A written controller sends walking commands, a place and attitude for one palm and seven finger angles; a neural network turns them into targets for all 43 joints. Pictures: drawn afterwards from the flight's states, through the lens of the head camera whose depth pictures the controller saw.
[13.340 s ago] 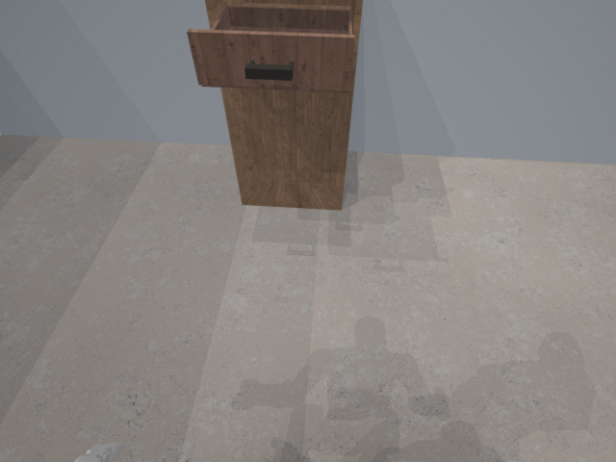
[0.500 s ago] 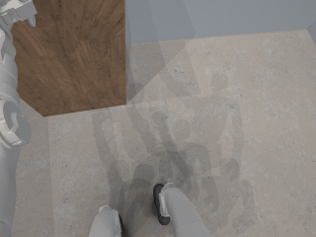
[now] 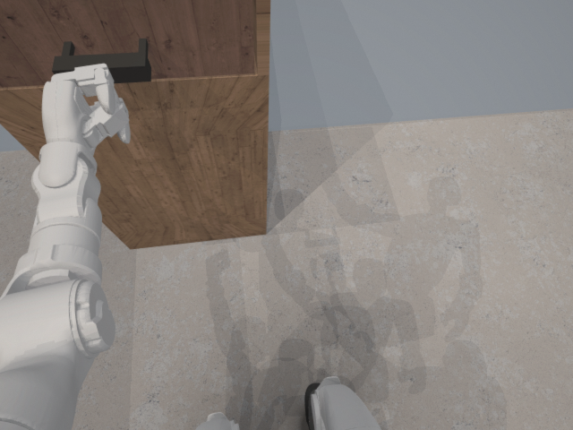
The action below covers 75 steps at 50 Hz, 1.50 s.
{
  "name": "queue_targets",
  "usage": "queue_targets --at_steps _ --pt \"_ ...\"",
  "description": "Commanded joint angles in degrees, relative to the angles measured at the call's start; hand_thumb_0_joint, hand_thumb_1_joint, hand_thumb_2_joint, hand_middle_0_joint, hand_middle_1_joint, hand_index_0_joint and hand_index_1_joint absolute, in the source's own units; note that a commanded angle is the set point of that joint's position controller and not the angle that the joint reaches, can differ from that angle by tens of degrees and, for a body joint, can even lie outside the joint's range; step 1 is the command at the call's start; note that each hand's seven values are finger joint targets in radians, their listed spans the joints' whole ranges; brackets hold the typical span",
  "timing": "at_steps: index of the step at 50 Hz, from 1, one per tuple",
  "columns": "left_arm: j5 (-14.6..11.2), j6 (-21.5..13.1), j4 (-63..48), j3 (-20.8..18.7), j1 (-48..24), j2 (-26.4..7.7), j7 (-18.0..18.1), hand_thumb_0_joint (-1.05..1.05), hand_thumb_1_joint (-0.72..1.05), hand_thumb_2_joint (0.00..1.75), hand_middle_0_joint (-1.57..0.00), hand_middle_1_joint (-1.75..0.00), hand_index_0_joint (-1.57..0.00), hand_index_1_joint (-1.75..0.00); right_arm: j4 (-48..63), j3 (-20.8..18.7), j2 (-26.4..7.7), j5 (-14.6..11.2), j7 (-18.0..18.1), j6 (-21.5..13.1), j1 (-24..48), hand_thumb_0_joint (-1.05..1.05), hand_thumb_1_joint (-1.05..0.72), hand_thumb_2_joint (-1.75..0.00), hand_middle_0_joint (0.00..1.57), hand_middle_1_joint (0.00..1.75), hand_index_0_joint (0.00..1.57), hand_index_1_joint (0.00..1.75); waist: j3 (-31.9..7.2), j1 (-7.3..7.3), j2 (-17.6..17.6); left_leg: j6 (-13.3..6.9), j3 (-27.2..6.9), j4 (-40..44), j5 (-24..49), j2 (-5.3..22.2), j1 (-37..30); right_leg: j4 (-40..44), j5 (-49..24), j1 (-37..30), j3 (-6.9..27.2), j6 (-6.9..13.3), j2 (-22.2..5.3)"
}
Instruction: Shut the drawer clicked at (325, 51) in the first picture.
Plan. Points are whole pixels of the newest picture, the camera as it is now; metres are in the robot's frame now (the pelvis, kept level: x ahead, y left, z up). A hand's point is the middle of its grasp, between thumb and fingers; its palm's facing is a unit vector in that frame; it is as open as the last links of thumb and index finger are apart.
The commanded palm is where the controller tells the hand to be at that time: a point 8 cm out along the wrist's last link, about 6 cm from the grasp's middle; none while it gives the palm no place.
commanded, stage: draw the hand back to the body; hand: left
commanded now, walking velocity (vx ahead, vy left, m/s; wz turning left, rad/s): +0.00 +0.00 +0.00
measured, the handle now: (105, 58) +0.63 +0.20 +0.08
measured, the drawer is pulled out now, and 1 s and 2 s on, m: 0.00 0.00 0.00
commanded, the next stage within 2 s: step back with the hand held close in 1.26 s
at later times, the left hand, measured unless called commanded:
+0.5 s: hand (32, 225) +0.34 +0.20 +0.15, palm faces +0.13 -0.97 -0.18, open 3.3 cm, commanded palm +0.29 +0.25 +0.16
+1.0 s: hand out of the picture +0.19 +0.24 +0.20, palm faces +0.42 -0.83 -0.35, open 3.2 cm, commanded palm +0.12 +0.28 +0.22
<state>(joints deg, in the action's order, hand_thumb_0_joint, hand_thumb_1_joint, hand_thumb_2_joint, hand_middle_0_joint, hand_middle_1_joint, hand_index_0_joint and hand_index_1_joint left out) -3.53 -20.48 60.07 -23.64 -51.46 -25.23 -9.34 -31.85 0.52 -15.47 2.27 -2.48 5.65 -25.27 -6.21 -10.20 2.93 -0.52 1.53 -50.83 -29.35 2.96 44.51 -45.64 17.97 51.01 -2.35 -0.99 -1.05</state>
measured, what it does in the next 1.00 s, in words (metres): rises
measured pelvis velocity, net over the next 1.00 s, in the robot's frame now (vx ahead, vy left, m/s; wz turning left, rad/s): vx -0.01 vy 0.00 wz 0.05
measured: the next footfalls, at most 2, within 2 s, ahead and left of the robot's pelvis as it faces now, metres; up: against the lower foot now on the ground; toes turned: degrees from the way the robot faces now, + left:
none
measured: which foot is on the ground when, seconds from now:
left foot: down 0.00-1.00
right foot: down 0.00-1.00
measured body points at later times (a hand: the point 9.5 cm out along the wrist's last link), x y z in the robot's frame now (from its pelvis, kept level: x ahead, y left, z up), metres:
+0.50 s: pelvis +0.00 +0.01 +0.04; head +0.02 -0.01 +0.49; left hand +0.33 +0.26 +0.16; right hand +0.18 -0.22 -0.06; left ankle -0.07 +0.11 -0.69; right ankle +0.02 -0.14 -0.69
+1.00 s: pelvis -0.01 +0.00 +0.05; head -0.03 -0.03 +0.50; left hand +0.16 +0.28 +0.22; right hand +0.18 -0.21 -0.04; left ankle -0.07 +0.11 -0.69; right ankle +0.02 -0.14 -0.69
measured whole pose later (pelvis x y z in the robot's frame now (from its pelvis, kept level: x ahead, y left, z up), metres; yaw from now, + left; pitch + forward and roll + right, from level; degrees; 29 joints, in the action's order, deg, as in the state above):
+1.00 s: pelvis -0.01 +0.00 +0.05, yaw +3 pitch -4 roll -1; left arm -2.4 -6.2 -18.5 -14.1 21.5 -17.0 5.1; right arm -36.0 2.0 -12.8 1.0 3.7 -5.1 -12.2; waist 1.4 3.4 4.5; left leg -0.2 0.2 -23.1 -18.1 0.7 0.6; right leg -23.0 10.3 8.1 -3.6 -1.3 -2.4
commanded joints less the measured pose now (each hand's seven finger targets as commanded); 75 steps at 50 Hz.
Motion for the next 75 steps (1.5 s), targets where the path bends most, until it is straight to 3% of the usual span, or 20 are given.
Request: queue_targets --at_steps 1,4,6,8,12,19,20,22,28,35,38,41,47,53,58,68,69,70,72,75 --pt "-4.6 -1.3 -23.4 0.0 -10.2 -11.3 -1.4 0.0 0.9 0.9 -1.4 -1.6 -1.4 -1.6 4.2 -3.9 -8.5 -1.4 0.2 -0.8 -9.6 0.0 -0.9 -0.9 0.2 0.3 0.2 0.3 -34.1 4.04 1.6 -1.6 -0.4 7.7 42.7 -1.8 -9.4 0.8 -41.7 -39.1 2.2 3.3 1.2" --pt "-6.8 0.0 -31.2 2.3 -5.8 -7.6 -1.6 0.0 0.9 0.9 -1.4 -1.6 -1.4 -1.6 4.7 -4.0 -8.1 -2.4 0.5 -2.1 -6.7 0.0 -0.9 -0.9 0.2 0.3 0.2 0.3 -31.3 4.43 3.1 -1.5 -0.1 9.9 42.5 -1.6 -13.8 3.0 -39.5 -38.8 1.7 3.1 1.3" --pt "-7.6 0.7 -33.5 3.3 -2.2 -5.7 -1.6 0.0 0.9 0.9 -1.4 -1.6 -1.4 -1.6 4.4 -4.0 -7.9 -2.5 0.8 -3.0 -5.2 0.0 -0.9 -0.9 0.2 0.3 0.2 0.3 -28.5 4.66 -0.5 -1.6 0.0 11.2 40.7 -1.6 -14.0 4.2 -37.9 -40.0 1.3 2.9 1.4" --pt "-8.0 1.2 -37.1 4.9 -0.1 -4.3 -2.0 0.0 0.9 0.9 -1.4 -1.6 -1.4 -1.6 4.5 -3.7 -7.7 -2.9 1.3 -3.9 -3.3 0.0 -0.9 -0.9 0.2 0.3 0.2 0.3 -26.2 5.09 3.2 -1.2 0.2 12.1 42.2 -1.8 -17.0 5.0 -37.6 -39.8 1.1 3.1 1.3" --pt "-9.3 3.2 -41.6 5.6 8.4 -2.5 -2.8 0.0 0.9 0.9 -1.4 -1.6 -1.4 -1.6 4.9 -3.3 -7.0 -3.2 1.9 -5.7 0.3 0.0 -0.9 -0.9 0.2 0.3 0.2 0.3 -23.5 6.73 -0.2 -1.1 0.1 14.2 43.0 -2.0 -17.9 5.9 -39.0 -43.3 0.5 2.9 0.8" --pt "-10.5 7.4 -49.9 7.3 14.7 -0.6 -4.6 0.0 0.9 0.9 -1.4 -1.6 -1.4 -1.6 7.1 -1.8 -6.8 -4.3 3.5 -8.1 8.4 0.0 -0.9 -0.9 0.2 0.3 0.2 0.3 -16.3 8.08 1.5 0.7 -1.3 17.2 39.6 -2.3 -25.7 8.9 -30.1 -40.7 -1.7 2.5 1.1" --pt "-3.2 7.3 -56.8 11.7 14.6 -3.5 1.7 0.0 0.9 0.9 -1.4 -1.6 -1.4 -1.6 7.6 -2.3 -6.2 -3.9 4.0 -8.3 12.5 0.0 -0.9 -0.9 0.2 0.3 0.2 0.3 -14.5 9.81 0.3 0.0 -0.8 19.5 37.4 -3.2 -27.4 12.5 -25.0 -41.2 -0.7 2.4 0.1" --pt "-2.1 9.4 -56.5 12.9 23.4 1.1 7.3 0.0 0.9 0.9 -1.4 -1.6 -1.4 -1.6 7.2 -1.8 -5.7 -3.7 4.8 -8.5 14.2 0.0 -0.9 -0.9 0.2 0.3 0.2 0.3 -9.7 9.81 -2.6 0.1 -1.0 22.6 32.5 -2.5 -27.9 14.6 -20.4 -41.6 -1.4 2.3 0.3" --pt "-0.3 11.7 -63.9 10.4 30.0 -1.1 12.6 0.0 0.9 0.9 -1.4 -1.6 -1.4 -1.6 6.0 -0.6 -5.0 -3.3 6.8 -8.6 18.2 0.0 -0.9 -0.9 0.2 0.3 0.2 0.3 -4.5 11.23 -1.6 -0.1 -0.6 28.7 25.3 -2.7 -31.1 20.1 -15.7 -46.9 -1.2 2.6 0.2" --pt "0.5 11.4 -78.1 10.5 40.9 0.4 14.0 0.0 0.9 0.9 -1.4 -1.6 -1.4 -1.6 6.2 0.0 -3.8 -2.2 7.1 -11.1 20.2 0.0 -0.9 -0.9 0.2 0.3 0.2 0.3 -2.7 12.11 2.3 0.5 -1.2 31.8 29.9 -2.8 -35.7 22.8 -17.7 -51.4 -1.4 2.6 0.5" --pt "0.5 11.9 -79.1 8.9 49.5 0.2 14.2 0.0 0.9 0.9 -1.4 -1.6 -1.4 -1.6 5.6 -0.2 -3.9 -1.7 7.0 -11.8 20.3 0.0 -0.9 -0.9 0.2 0.3 0.2 0.3 0.0 12.65 -1.8 0.2 -1.1 32.2 30.1 -2.6 -35.3 23.8 -18.1 -51.8 -1.5 2.4 0.7" --pt "0.7 11.4 -84.9 7.8 53.0 -0.1 14.5 0.0 0.9 0.9 -1.4 -1.6 -1.4 -1.6 5.6 -0.3 -3.6 -1.6 6.9 -12.5 20.6 0.0 -0.9 -0.9 0.2 0.3 0.2 0.3 0.4 12.82 1.1 0.3 -1.0 32.5 29.4 -2.7 -35.9 23.8 -17.2 -51.9 -1.3 2.3 0.6" --pt "0.5 10.8 -91.1 2.8 66.3 -1.7 15.1 0.0 0.9 0.9 -1.4 -1.6 -1.4 -1.6 5.4 -0.8 -3.1 -1.1 6.8 -13.8 20.9 0.0 -0.9 -0.9 0.2 0.3 0.2 0.3 1.3 14.02 -1.9 -0.2 -0.8 32.3 27.7 -2.7 -34.7 24.2 -16.4 -53.2 -1.1 2.0 0.2" --pt "0.9 10.1 -98.4 -0.1 75.1 -3.2 16.0 0.0 0.9 0.9 -1.4 -1.6 -1.4 -1.6 5.7 -1.2 -3.1 -1.4 7.3 -16.2 20.8 0.0 -0.9 -0.9 0.2 0.3 0.2 0.3 3.7 14.42 1.1 -0.1 -0.8 31.9 25.3 -2.5 -34.8 24.9 -13.7 -51.2 -0.7 2.0 0.3" --pt "1.4 10.3 -95.5 2.5 73.6 -0.4 16.3 0.0 0.9 0.9 -1.4 -1.6 -1.4 -1.6 4.2 -1.4 -3.2 -1.5 8.1 -17.5 19.8 0.0 -0.9 -0.9 0.2 0.3 0.2 0.3 9.4 13.07 -1.5 -0.7 -0.4 31.9 21.4 -2.5 -34.6 26.7 -9.1 -46.7 -0.6 1.7 0.2" --pt "1.8 9.7 -96.6 0.3 74.1 -2.2 16.9 0.0 0.9 0.9 -1.4 -1.6 -1.4 -1.6 4.0 -1.1 -2.8 -1.0 8.3 -18.7 20.3 0.0 -0.9 -0.9 0.2 0.3 0.2 0.3 5.4 14.52 0.7 -0.5 -0.7 32.2 23.5 -2.9 -35.3 25.6 -11.6 -50.6 -0.3 1.9 0.0" --pt "1.8 9.5 -97.5 0.6 73.6 -2.0 16.8 0.0 0.9 0.9 -1.4 -1.6 -1.4 -1.6 4.1 -1.0 -2.5 -1.0 8.2 -18.8 20.2 0.0 -0.9 -0.9 0.2 0.3 0.2 0.3 5.6 14.32 0.9 -0.3 -0.7 32.4 23.6 -2.8 -35.2 25.3 -11.8 -50.6 -0.5 1.9 -0.1" --pt "1.9 6.9 -100.6 -7.2 68.9 -8.4 17.2 0.0 0.9 0.9 -1.4 -1.6 -1.4 -1.6 6.3 -1.2 -4.2 -1.1 7.7 -16.7 19.5 0.0 -0.9 -0.9 0.2 0.3 0.2 0.3 9.8 11.61 -0.9 -1.6 -1.3 30.0 19.2 -2.0 -29.2 27.8 -12.4 -45.5 5.1 2.1 -3.0" --pt "2.2 6.8 -93.9 -3.0 79.4 -2.6 16.3 0.0 0.9 0.9 -1.4 -1.6 -1.4 -1.6 5.8 -1.8 -3.2 -1.1 7.2 -14.2 18.7 0.0 -0.9 -0.9 0.2 0.3 0.2 0.3 6.9 11.2 -6.7 -1.4 -1.6 26.4 20.5 -2.4 -30.0 28.5 -13.6 -44.4 5.7 3.0 -5.4" --pt "2.0 5.7 -96.7 -2.8 82.3 -2.7 16.4 0.0 0.9 0.9 -1.4 -1.6 -1.4 -1.6 6.5 -2.4 -3.6 -1.1 7.0 -12.6 18.9 0.0 -0.9 -0.9 0.2 0.3 0.2 0.3 2.2 10.75 -2.6 -0.8 -2.4 26.0 25.4 -1.9 -29.7 24.8 -19.7 -45.6 4.4 3.3 -6.3"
